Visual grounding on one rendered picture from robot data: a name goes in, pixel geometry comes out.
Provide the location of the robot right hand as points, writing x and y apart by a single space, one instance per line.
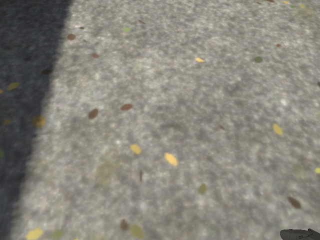
298 234

